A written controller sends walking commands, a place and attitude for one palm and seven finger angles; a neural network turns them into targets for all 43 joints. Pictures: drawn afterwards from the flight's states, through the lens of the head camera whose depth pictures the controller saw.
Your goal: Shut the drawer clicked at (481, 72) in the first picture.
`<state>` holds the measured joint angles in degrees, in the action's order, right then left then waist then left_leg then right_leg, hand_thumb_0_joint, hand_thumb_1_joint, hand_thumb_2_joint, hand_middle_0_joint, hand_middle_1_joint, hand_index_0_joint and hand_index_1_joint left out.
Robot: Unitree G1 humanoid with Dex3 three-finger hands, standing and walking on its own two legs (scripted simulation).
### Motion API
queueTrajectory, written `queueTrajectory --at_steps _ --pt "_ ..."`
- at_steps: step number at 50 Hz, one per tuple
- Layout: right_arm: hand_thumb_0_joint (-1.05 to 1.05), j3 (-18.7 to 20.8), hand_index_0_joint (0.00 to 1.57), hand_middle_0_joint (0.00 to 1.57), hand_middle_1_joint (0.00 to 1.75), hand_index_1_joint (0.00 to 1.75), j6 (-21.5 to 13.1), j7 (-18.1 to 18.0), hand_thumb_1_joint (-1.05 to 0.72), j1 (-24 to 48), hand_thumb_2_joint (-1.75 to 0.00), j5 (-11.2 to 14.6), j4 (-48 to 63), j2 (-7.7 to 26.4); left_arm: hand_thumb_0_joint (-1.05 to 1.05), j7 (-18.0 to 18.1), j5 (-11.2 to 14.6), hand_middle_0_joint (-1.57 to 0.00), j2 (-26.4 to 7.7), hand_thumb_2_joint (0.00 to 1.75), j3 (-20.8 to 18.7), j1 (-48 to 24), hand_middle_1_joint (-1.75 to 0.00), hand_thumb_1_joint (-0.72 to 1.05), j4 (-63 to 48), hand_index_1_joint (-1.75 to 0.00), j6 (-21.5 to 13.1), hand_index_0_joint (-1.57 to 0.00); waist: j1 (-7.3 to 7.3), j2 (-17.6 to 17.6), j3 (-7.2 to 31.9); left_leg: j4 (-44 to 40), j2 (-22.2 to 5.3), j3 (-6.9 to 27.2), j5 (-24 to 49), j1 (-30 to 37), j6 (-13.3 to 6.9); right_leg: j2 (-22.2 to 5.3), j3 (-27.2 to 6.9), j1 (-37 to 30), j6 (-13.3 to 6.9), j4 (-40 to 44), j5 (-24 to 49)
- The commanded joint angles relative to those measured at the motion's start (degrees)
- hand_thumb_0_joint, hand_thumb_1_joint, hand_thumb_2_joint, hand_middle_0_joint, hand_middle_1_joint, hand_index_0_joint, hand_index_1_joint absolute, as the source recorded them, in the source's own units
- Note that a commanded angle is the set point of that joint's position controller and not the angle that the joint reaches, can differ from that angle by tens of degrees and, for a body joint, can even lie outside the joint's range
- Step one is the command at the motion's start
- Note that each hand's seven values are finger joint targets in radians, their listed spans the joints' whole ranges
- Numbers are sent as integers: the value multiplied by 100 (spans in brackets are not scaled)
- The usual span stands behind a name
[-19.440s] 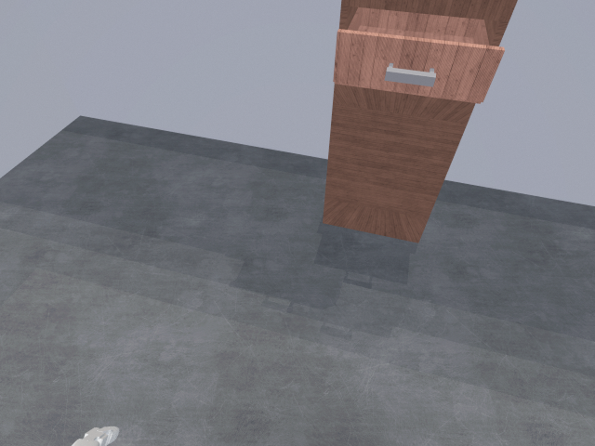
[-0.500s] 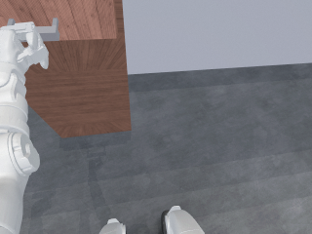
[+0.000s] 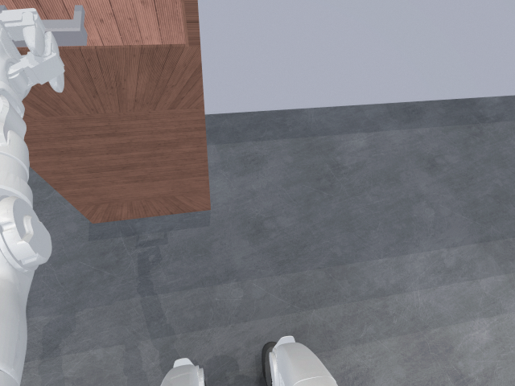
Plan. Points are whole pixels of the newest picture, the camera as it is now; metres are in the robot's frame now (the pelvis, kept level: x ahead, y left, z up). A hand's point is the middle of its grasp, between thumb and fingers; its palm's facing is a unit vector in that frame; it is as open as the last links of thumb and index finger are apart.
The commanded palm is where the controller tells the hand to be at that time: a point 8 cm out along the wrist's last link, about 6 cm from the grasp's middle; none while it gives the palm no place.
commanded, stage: push the drawer shut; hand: left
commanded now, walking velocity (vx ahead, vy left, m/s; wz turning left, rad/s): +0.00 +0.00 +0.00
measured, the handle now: (39, 22) +0.63 +0.23 +0.11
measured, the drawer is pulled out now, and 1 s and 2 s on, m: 0.00 0.00 0.00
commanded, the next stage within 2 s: pull the fist back off the drawer in 0.12 s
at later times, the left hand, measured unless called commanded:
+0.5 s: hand (49, 56) +0.56 +0.21 +0.12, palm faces +0.02 -1.00 -0.02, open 3.2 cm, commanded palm +0.55 +0.24 +0.12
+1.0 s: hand (53, 74) +0.54 +0.21 +0.11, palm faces +0.03 -1.00 -0.01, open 3.3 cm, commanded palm +0.51 +0.24 +0.12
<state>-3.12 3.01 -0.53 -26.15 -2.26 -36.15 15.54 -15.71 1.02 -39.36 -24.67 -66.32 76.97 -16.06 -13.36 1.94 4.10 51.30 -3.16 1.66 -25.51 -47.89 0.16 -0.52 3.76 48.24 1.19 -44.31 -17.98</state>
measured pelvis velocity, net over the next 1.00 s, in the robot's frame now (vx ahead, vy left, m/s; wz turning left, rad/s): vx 0.01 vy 0.00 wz -0.03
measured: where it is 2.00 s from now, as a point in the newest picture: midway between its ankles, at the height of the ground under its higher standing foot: outside the picture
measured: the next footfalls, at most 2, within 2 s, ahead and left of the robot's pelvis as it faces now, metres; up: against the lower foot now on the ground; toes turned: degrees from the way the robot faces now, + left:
none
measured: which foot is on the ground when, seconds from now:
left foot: down 0.00-1.00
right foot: down 0.00-1.00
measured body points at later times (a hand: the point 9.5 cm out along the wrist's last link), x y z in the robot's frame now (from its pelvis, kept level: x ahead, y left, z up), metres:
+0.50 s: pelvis -0.03 +0.00 -0.01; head +0.14 +0.02 +0.41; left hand +0.55 +0.26 +0.13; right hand -0.10 -0.26 -0.09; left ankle -0.02 +0.11 -0.69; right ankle +0.02 -0.14 -0.69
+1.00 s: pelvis +0.01 +0.00 +0.01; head +0.14 +0.02 +0.44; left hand +0.53 +0.26 +0.12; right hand -0.01 -0.26 -0.10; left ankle -0.02 +0.11 -0.69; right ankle +0.02 -0.14 -0.69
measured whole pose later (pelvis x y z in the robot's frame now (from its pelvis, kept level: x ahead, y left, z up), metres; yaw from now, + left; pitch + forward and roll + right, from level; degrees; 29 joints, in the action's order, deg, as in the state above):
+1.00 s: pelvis +0.01 +0.00 +0.01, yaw -1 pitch +20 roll -3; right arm -2.0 4.0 0.3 -25.7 -1.0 -34.1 15.3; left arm -15.4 4.3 -33.3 -26.1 -54.0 65.7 -16.2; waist -10.5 1.9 5.1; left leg 49.2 -3.6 -0.3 -26.3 -42.9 -0.1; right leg 0.0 1.8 44.4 1.5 -42.9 -18.4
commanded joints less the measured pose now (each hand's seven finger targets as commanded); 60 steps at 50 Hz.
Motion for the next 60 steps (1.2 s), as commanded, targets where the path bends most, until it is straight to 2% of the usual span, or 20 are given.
queueTrajectory --at_steps 1,11,15,21,23,26,28,30,33,35,37,38,41,47,49,51,54,55,58,60 --pt "0 361 20 20 30 30 -33 -102 -90 -1398 -90 -2 11 1179 0 172 64 -140 -1512 90 -73 -3540 -160 90 -1169 -160 -322 -140 -479 1010 2555 -399 107 137 2367 1790 -154 308 -151 -1007 -143 336 1447" --pt "0 220 20 20 30 30 -225 -188 -90 -1463 -90 13 -19 1259 0 84 25 -140 -1726 90 155 -4046 -160 90 -859 -160 -287 -140 -706 1188 2451 -406 67 159 1547 1371 -215 304 -163 -750 -113 391 730" --pt "0 219 20 20 30 30 -272 -178 -90 -1511 -90 -16 20 1275 0 66 3 -140 -1863 90 84 -4144 -160 90 -1022 -160 -276 -140 -650 1406 2782 -381 93 158 1499 1437 -219 308 -155 -779 -139 344 663" --pt "0 238 20 20 30 30 -242 -118 -90 -1562 -90 -25 70 1266 0 50 -6 -140 -1817 90 18 -3928 -160 90 -975 -160 -163 -140 -571 1260 2715 -413 110 164 1456 1384 -213 319 -121 -805 -151 352 636" --pt "0 246 20 20 30 30 -232 -101 -90 -1576 -90 -36 107 1273 0 51 -2 -140 -1985 90 -177 -3713 -160 90 -1045 -160 -172 -140 -439 1296 2804 -418 113 158 1562 1413 -209 329 -116 -923 -185 328 727" --pt "0 276 20 20 30 30 -206 -64 -90 -1534 -90 -27 116 1244 0 40 36 -140 -1747 90 -87 -3461 -160 90 -1124 -160 -142 -140 -404 1203 2703 -481 94 140 1552 1499 -197 333 -87 -901 -167 365 707" --pt "0 285 20 20 30 30 -190 -61 -90 -1523 -90 -24 171 1264 0 42 50 -140 -1960 90 -310 -3181 -160 90 -1262 -160 -175 -140 -241 1175 2782 -515 104 142 1652 1519 -195 339 -86 -1065 -203 341 790" --pt "0 312 20 20 30 30 -174 -43 -90 -1456 -90 -4 186 1208 0 34 57 -140 -1591 90 -75 -3056 -160 90 -1332 -160 -167 -140 -248 1256 2663 -556 95 124 1685 1678 -173 336 -64 -911 -186 366 772" --pt "0 345 20 20 30 30 -143 -26 -90 -1456 -90 -1 227 1221 0 85 113 -140 -1710 90 -310 -2637 -160 90 -1454 -160 -198 -140 -94 1027 2741 -581 93 108 1893 1727 -179 355 -61 -1165 -202 348 965" --pt "0 369 20 20 30 30 -123 -8 -90 -1392 -90 22 276 1181 0 80 159 -140 -1433 90 -197 -2347 -160 90 -1508 -160 -194 -140 -49 933 2658 -600 94 63 2014 1764 -167 352 -54 -1189 -186 355 1095" --pt "0 393 20 20 30 30 -96 -12 -90 -1356 -90 40 300 1184 0 76 208 -140 -1494 90 -307 -2172 -160 90 -1626 -160 -202 -140 14 818 2645 -616 96 16 2064 1709 -176 349 -76 -1372 -183 343 1245" --pt "0 405 20 20 30 30 -76 -15 -90 -1357 -90 37 334 1186 0 76 226 -140 -1605 90 -434 -2069 -160 90 -1812 -160 -263 -140 125 883 2808 -609 102 21 2306 1826 -160 349 -75 -1518 -212 287 1456" --pt "0 476 20 20 30 30 -34 28 -90 -1240 -90 67 464 1107 0 41 342 -140 -1302 90 -425 -1432 -160 90 -2233 -160 -366 -140 324 895 3064 -605 95 -52 2877 2120 -114 359 -69 -1793 -214 240 1978" --pt "0 542 20 20 30 30 62 -14 -90 -1053 -90 147 416 1057 0 32 474 -140 -947 90 -254 -1398 -160 90 -2437 -160 -371 -140 244 634 2618 -615 102 -97 3070 2086 -131 345 -99 -1858 -174 274 2287" --pt "0 548 20 20 30 30 63 -27 -90 -1030 -90 136 362 1020 0 66 445 -140 -766 90 -90 -1628 -160 90 -2666 -160 -438 -140 209 986 2770 -572 94 -34 3442 2428 -99 328 -106 -1719 -185 231 2373" --pt "0 565 20 20 30 30 54 -21 -90 -1009 -90 135 327 1003 0 76 500 -140 -607 90 -70 -1370 -160 90 -2526 -160 -432 -140 233 783 2788 -532 81 -19 3646 2509 -90 336 -92 -1740 -179 230 2463" --pt "0 586 20 20 30 30 43 23 -90 -800 -90 179 504 952 0 11 654 -140 -462 90 -108 -476 -160 90 -3129 -160 -427 -140 560 1036 3277 -575 87 -71 4278 2810 -65 306 -111 -2221 -208 197 2931" --pt "0 613 20 20 30 30 41 36 -90 -744 -90 202 571 945 0 -3 715 -140 -511 90 -200 -94 -160 90 -3358 -160 -384 -140 672 834 3334 -615 73 -80 4426 2788 -75 296 -114 -2453 -211 219 3102" --pt "0 596 20 20 30 30 41 43 -90 -447 -90 302 796 901 0 -59 947 -140 -278 90 -102 771 -160 90 -3899 -160 -143 -140 826 454 3025 -857 121 -202 4189 2460 -157 267 -131 -3069 -227 340 3448" --pt "0 616 20 20 30 30 2 27 -90 -226 -90 369 936 859 0 -42 1059 -140 -274 90 -141 1115 -160 90 -4655 -160 -28 -140 951 538 3039 -987 122 -251 4278 2582 -167 231 -146 -3332 -216 406 3596"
